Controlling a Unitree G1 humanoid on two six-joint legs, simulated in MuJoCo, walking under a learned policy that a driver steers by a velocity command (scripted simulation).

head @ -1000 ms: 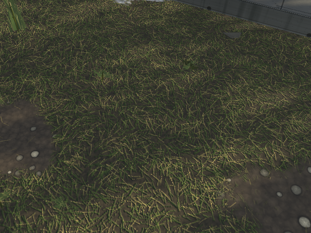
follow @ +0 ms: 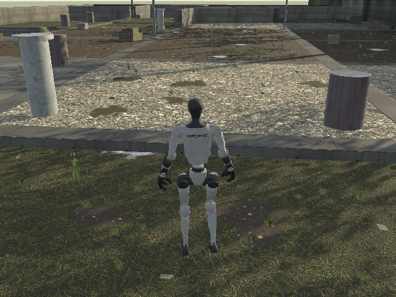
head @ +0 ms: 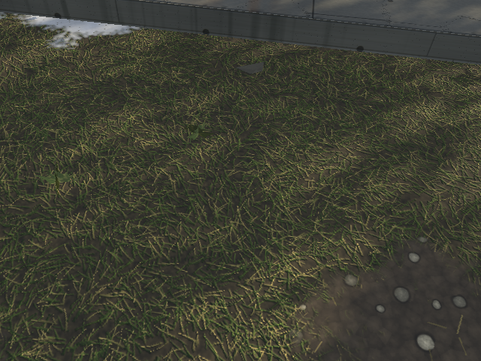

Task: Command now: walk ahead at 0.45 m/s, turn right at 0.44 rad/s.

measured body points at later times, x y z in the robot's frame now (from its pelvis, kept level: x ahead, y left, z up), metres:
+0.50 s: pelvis +0.25 -0.04 +0.00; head +0.28 -0.05 +0.45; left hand +0.33 +0.23 -0.11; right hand +0.31 -0.30 -0.14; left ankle +0.19 +0.09 -0.66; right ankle +0.27 -0.12 -0.74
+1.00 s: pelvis +0.50 +0.06 -0.01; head +0.53 +0.08 +0.44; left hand +0.46 +0.33 -0.14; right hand +0.71 -0.14 -0.13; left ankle +0.52 +0.11 -0.74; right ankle +0.48 -0.10 -0.65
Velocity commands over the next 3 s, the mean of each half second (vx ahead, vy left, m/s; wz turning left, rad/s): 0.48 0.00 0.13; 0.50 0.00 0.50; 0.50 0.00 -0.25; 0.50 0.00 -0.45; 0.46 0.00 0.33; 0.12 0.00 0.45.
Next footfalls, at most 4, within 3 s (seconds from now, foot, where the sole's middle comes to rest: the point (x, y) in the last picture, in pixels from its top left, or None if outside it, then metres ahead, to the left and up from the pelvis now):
0.32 right None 0.31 -0.12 -0.78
0.84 left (199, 343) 0.55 0.13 -0.78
1.42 right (218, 240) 0.89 0.09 -0.78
1.94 left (171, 172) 1.18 0.28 -0.78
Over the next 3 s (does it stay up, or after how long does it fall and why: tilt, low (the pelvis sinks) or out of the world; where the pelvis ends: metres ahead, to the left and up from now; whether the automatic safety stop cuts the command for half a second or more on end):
stays up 1.37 0.21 -0.01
